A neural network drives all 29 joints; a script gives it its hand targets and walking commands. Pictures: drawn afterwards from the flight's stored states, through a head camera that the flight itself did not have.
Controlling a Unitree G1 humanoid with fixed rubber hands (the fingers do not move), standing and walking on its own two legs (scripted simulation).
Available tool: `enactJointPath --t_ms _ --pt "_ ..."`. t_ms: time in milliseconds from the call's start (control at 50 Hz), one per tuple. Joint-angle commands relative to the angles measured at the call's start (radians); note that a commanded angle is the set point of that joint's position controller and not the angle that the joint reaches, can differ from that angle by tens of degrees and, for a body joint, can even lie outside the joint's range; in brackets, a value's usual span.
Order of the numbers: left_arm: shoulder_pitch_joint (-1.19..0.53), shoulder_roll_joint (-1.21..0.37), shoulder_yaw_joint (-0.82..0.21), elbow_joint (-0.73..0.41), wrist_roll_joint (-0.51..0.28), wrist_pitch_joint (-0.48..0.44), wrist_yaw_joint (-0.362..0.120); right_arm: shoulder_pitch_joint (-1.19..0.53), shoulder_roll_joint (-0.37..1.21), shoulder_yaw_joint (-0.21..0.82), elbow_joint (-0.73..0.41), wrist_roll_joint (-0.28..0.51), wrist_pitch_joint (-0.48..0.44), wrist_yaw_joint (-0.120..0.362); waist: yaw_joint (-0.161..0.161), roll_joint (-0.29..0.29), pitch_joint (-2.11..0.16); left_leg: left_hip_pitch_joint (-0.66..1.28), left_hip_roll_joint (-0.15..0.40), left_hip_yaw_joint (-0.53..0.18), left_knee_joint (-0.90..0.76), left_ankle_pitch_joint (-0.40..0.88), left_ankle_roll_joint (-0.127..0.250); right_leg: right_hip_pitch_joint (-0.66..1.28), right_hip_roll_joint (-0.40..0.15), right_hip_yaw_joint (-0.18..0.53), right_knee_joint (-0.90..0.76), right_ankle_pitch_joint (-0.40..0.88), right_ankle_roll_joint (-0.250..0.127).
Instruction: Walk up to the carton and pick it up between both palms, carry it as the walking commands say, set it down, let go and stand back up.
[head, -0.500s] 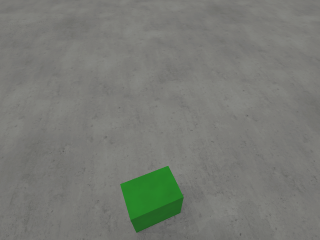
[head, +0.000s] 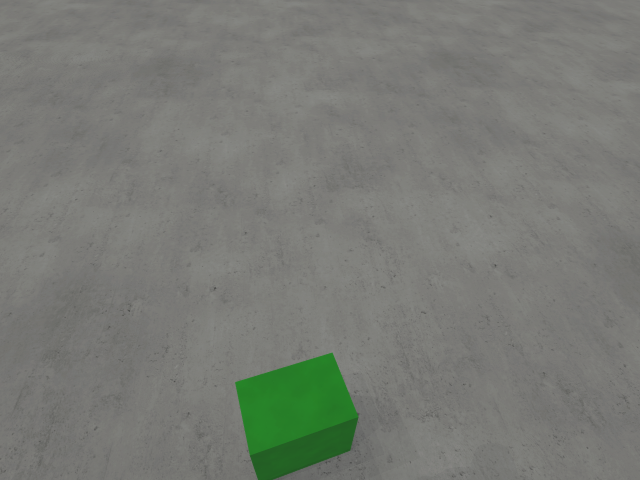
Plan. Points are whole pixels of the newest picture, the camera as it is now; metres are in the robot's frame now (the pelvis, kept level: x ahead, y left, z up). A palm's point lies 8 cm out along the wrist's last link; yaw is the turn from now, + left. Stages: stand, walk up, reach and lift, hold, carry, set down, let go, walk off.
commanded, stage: walk up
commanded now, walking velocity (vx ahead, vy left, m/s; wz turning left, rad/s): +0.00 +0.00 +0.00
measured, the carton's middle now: (296, 418) +0.47 +0.07 -0.65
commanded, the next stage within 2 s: none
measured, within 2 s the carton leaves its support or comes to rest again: neither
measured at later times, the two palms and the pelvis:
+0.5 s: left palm out of the picture +0.06 +0.18 -0.13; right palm out of the picture +0.12 -0.33 -0.14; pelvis +0.07 -0.07 +0.00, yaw +11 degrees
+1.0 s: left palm out of the picture +0.03 +0.23 -0.16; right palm (460, 432) +0.26 -0.20 -0.12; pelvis +0.10 +0.00 -0.01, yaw +13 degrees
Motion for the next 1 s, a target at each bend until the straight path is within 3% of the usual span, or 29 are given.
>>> enactJointPath --t_ms 0,60,80,100,120,140,160,220,280,340,360,380,400,420,440,480,500,540,600,680,740,780,800,820,840,860,880,920,980 --pt "0.034 0.067 0.01 -0.009 0.002 -0.009 0.003 0.037 -0.082 -0.014 -0.007 0.0 -0.009 -0.002 0.002 0.054 0.047 -0.08 0.103 -0.1 -0.108 0.04 0.028 0.025 -0.092 0.114 -0.072 -0.013 -0.001" --pt "0.05 0.06 0.008 0.002 0.003 -0.01 0.006 0.044 -0.077 -0.016 -0.002 -0.001 -0.008 -0.003 0.0 0.037 0.052 -0.076 0.099 -0.096 -0.103 0.034 0.027 0.018 -0.094 0.12 -0.081 -0.024 0.002" --pt "0.069 0.08 0.019 -0.017 0.026 -0.011 0.004 0.067 -0.106 -0.044 -0.026 -0.021 0.0 -0.007 0.003 0.026 0.036 -0.087 0.121 -0.1 -0.062 -0.079 0.021 -0.035 -0.095 0.071 -0.023 -0.144 0.027" --pt "0.02 0.167 0.061 -0.056 0.033 0.006 -0.018 0.197 -0.191 -0.073 -0.019 -0.024 0.014 -0.005 -0.046 -0.028 0.029 -0.071 0.246 -0.379 -0.11 -0.499 0.129 -0.167 -0.085 0.031 0.16 -0.467 0.052" --pt "-0.032 0.123 0.045 -0.107 0.041 0.01 -0.028 0.187 -0.262 -0.101 -0.039 -0.025 0.017 -0.001 -0.078 0.168 0.106 -0.081 0.375 -0.591 -0.26 -0.679 0.196 -0.343 -0.039 0.007 0.366 -0.411 0.076" --pt "-0.077 0.11 0.046 -0.137 0.044 0.009 -0.035 0.165 -0.256 -0.105 -0.057 -0.027 0.014 -0.003 -0.083 0.165 0.137 -0.098 0.415 -0.611 -0.305 -0.65 0.223 -0.41 -0.062 0.038 0.524 -0.326 0.092" --pt "-0.061 0.101 0.043 -0.144 0.043 0.001 -0.039 0.134 -0.23 -0.098 -0.072 -0.026 0.005 -0.004 -0.061 0.123 0.134 -0.12 0.386 -0.56 -0.283 -0.573 0.202 -0.416 -0.079 0.07 0.549 -0.283 0.1" --pt "0.004 0.067 0.021 -0.143 0.031 -0.021 -0.042 0.109 -0.187 -0.077 -0.093 -0.026 -0.015 0.007 -0.048 0.185 0.077 -0.086 0.237 -0.351 -0.219 -0.297 0.142 -0.291 -0.051 0.024 0.421 -0.245 0.104" --pt "-0.022 0.077 0.021 -0.174 0.02 -0.015 -0.044 0.124 -0.208 -0.077 -0.11 -0.033 -0.015 0.012 -0.059 0.207 0.09 -0.152 0.193 -0.296 -0.178 -0.21 0.135 -0.159 -0.027 -0.02 0.279 -0.259 0.105" --pt "0.129 0.107 0.034 -0.139 0.008 -0.023 -0.032 0.068 -0.199 -0.067 -0.149 -0.038 -0.012 0.014 0.025 0.138 0.046 -0.296 0.121 -0.244 -0.045 -0.198 0.091 0.148 -0.019 -0.029 0.021 -0.104 0.088" --pt "0.213 0.156 0.05 -0.115 0.016 -0.034 -0.021 0.067 -0.148 -0.047 -0.175 -0.041 -0.02 0.016 0.056 0.012 0.011 -0.386 0.055 -0.194 0.114 -0.243 0.065 0.251 -0.119 0.077 -0.056 -0.145 0.068" --pt "0.29 0.277 0.083 -0.107 0.032 -0.043 -0.01 0.027 -0.069 -0.023 -0.235 -0.037 -0.033 0.015 0.106 -0.312 -0.01 -0.553 -0.054 -0.068 0.418 -0.353 0.021 0.276 -0.397 0.41 -0.215 -0.303 0.008" --pt "0.33 0.322 0.073 -0.09 0.04 -0.041 -0.004 -0.003 -0.113 -0.041 -0.23 -0.047 -0.022 0.013 0.082 -0.164 -0.03 -0.569 0.035 -0.075 0.626 -0.369 0.005 0.206 -0.55 0.572 -0.24 -0.295 -0.063" --pt "0.285 0.268 0.057 -0.102 0.034 -0.042 -0.004 -0.009 -0.139 -0.055 -0.213 -0.043 -0.016 0.02 0.047 -0.045 0.019 -0.557 0.074 -0.122 0.668 -0.278 0.003 0.147 -0.496 0.504 -0.207 -0.18 -0.069" --pt "0.201 0.212 0.045 -0.122 0.027 -0.045 -0.001 0.027 -0.119 -0.055 -0.187 -0.04 -0.014 0.028 0.012 -0.06 0.056 -0.519 0.081 -0.118 0.676 -0.194 -0.008 0.083 -0.429 0.374 -0.173 0.014 -0.055" --pt "0.143 0.154 0.033 -0.136 0.02 -0.059 0.009 0.086 -0.114 -0.064 -0.15 -0.032 0.004 0.035 -0.026 -0.086 0.02 -0.427 0.049 -0.066 0.736 -0.1 -0.043 0.051 -0.342 0.157 -0.062 0.57 -0.054" --pt "0.168 0.165 0.033 -0.129 0.014 -0.063 0.015 0.098 -0.122 -0.071 -0.152 -0.033 0.022 0.038 -0.038 -0.092 0.002 -0.417 0.027 -0.06 0.769 -0.099 -0.057 0.055 -0.353 0.121 -0.003 0.823 -0.044" --pt "0.212 0.206 0.051 -0.128 0.012 -0.055 0.027 0.044 -0.154 -0.076 -0.201 -0.037 0.057 0.052 -0.04 -0.125 -0.025 -0.439 0.006 -0.077 0.829 -0.113 -0.07 0.08 -0.383 0.119 0.045 0.971 -0.036" --pt "0.215 0.185 0.058 -0.146 0.021 -0.041 0.028 -0.064 -0.135 -0.062 -0.251 -0.032 0.08 0.062 -0.015 -0.208 -0.017 -0.477 0.007 -0.054 0.743 -0.071 -0.073 0.103 -0.336 0.062 0.023 0.788 -0.039" --pt "0.274 0.196 0.071 -0.147 0.027 -0.03 0.03 -0.192 -0.116 -0.049 -0.302 -0.021 0.092 0.07 0.031 -0.21 -0.004 -0.486 0.025 -0.03 0.543 -0.065 -0.062 0.153 -0.369 0.084 0.019 0.708 -0.065" --pt "0.215 0.209 0.077 -0.163 0.033 -0.024 0.016 -0.206 -0.11 -0.037 -0.306 -0.007 0.087 0.067 0.011 -0.259 -0.024 -0.308 0.019 -0.001 0.386 -0.059 -0.039 0.053 -0.344 0.037 0.004 0.566 -0.045" --pt "0.172 0.197 0.075 -0.157 0.035 -0.013 -0.007 -0.175 -0.11 -0.03 -0.286 0.002 0.066 0.055 -0.004 -0.289 -0.049 -0.147 0.015 0.043 0.241 -0.02 -0.023 -0.004 -0.281 -0.009 0.006 0.344 -0.028" --pt "0.174 0.183 0.069 -0.141 0.029 -0.004 -0.011 -0.121 -0.126 -0.036 -0.263 0.0 0.046 0.05 -0.022 -0.227 -0.058 -0.038 0.022 0.061 0.12 0.062 -0.019 -0.044 -0.241 -0.042 0.061 0.216 -0.011" --pt "0.221 0.132 0.049 -0.127 0.024 0.003 -0.015 -0.076 -0.163 -0.049 -0.236 -0.012 0.028 0.045 -0.025 -0.091 -0.061 0.047 0.067 0.052 0.033 0.123 -0.017 -0.093 -0.189 -0.078 0.165 0.096 0.009" --pt "0.265 0.067 0.032 -0.132 0.026 0.009 -0.018 -0.034 -0.216 -0.059 -0.225 -0.027 0.013 0.036 -0.015 0.123 -0.064 0.114 0.216 -0.112 -0.013 0.4 0.0 -0.216 -0.124 -0.069 0.34 -0.298 0.042" --pt "0.292 0.035 0.015 -0.152 0.023 0.017 -0.007 0.002 -0.285 -0.067 -0.228 -0.011 -0.001 0.024 -0.027 0.334 -0.113 0.122 0.424 -0.311 -0.019 0.702 0.105 -0.286 -0.079 -0.02 0.491 -0.454 0.07" --pt "0.241 0.081 0.028 -0.141 0.009 0.032 0.0 -0.015 -0.265 -0.065 -0.231 0.001 0.0 0.022 -0.061 0.315 -0.133 0.039 0.407 -0.291 -0.044 0.65 0.184 -0.236 -0.089 0.057 0.589 -0.469 0.071" --pt "0.215 0.083 0.016 -0.108 0.002 0.038 -0.011 -0.176 -0.156 -0.022 -0.224 0.003 0.005 0.011 0.01 0.236 -0.064 -0.073 0.253 -0.107 -0.07 0.419 0.169 -0.145 -0.096 0.078 0.51 -0.347 0.055" --pt "0.188 0.078 0.016 -0.087 0.011 0.048 -0.007 -0.167 -0.147 -0.02 -0.193 0.0 0.001 0.002 0.009 0.192 -0.05 -0.08 0.231 -0.084 -0.084 0.42 0.173 -0.107 -0.073 0.061 0.44 -0.314 0.05"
